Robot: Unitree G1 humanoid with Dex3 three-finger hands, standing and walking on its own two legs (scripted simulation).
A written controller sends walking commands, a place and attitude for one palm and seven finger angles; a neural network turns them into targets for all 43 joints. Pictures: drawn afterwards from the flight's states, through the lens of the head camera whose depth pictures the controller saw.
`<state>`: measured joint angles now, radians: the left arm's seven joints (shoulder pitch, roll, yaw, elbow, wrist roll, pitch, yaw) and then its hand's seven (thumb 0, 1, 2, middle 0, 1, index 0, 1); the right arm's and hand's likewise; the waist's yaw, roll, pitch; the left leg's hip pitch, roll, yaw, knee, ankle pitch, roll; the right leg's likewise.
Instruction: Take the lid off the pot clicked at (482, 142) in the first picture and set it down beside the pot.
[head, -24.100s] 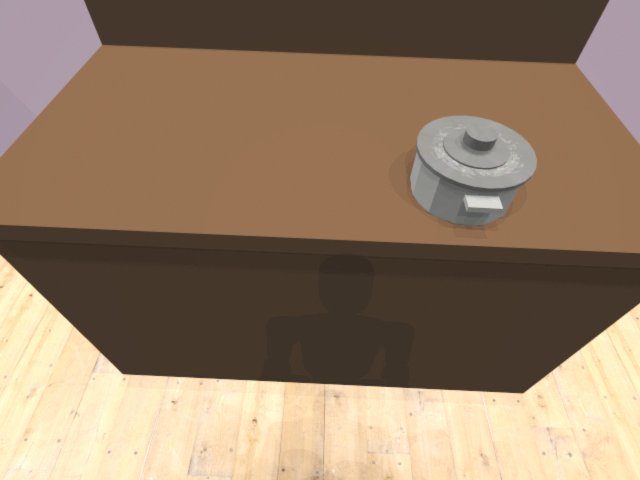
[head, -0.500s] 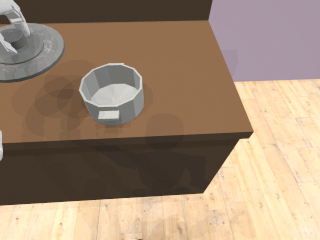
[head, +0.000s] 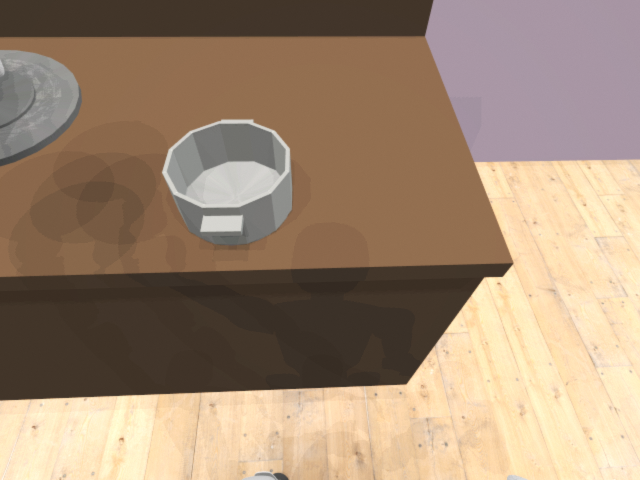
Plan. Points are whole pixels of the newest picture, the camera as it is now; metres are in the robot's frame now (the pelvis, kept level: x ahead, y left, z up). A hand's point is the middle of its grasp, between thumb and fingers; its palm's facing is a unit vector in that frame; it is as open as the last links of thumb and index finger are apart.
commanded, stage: move the lid sideways beside the pot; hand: left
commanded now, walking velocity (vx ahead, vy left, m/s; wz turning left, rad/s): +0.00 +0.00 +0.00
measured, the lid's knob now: out of the picture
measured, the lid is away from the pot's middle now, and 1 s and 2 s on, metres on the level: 0.24 0.22 0.24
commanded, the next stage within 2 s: lower the lid onto the table in 0.38 s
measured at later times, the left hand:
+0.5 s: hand out of the picture +0.46 +0.36 +0.26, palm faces -0.26 -0.14 -0.95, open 8.3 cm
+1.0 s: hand out of the picture +0.47 +0.35 +0.23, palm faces -0.31 -0.22 -0.93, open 8.3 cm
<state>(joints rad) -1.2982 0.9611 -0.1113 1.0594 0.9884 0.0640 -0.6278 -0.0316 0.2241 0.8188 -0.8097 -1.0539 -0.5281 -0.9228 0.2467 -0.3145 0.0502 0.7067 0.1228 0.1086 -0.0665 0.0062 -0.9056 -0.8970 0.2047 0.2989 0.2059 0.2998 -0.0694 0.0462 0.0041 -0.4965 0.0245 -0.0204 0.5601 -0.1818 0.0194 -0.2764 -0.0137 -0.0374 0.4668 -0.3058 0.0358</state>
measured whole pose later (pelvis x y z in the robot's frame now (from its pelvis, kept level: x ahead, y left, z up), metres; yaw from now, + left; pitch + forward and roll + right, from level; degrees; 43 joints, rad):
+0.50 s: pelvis +0.01 +0.00 +0.00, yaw -1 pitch +9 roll -2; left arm -1.34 0.98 -0.10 1.10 1.02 0.07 -0.61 -0.03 0.23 0.82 -0.81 -1.05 -0.53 -0.92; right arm 0.28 -0.32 0.05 0.71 0.11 0.10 -0.06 0.01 -0.91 -0.90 0.20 0.30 0.21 0.30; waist -0.10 0.04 -0.01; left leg -0.53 0.02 -0.01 0.57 -0.20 0.02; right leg -0.31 -0.02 -0.03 0.47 -0.31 0.04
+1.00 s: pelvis +0.02 +0.00 +0.00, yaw -1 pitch +10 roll -2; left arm -1.32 0.97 -0.07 1.19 1.02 0.12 -0.59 -0.03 0.23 0.82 -0.81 -1.06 -0.52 -0.92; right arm 0.29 -0.32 0.04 0.71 0.11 0.11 -0.05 0.01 -0.91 -0.90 0.20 0.30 0.21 0.30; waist -0.12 0.04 -0.03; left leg -0.54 0.03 -0.01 0.58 -0.21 0.02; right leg -0.32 -0.01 -0.02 0.48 -0.33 0.03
